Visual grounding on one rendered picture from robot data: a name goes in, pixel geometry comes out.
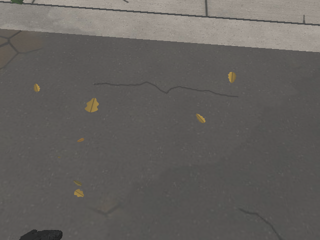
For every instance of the robot left hand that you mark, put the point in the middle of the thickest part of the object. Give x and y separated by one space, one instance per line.
42 235

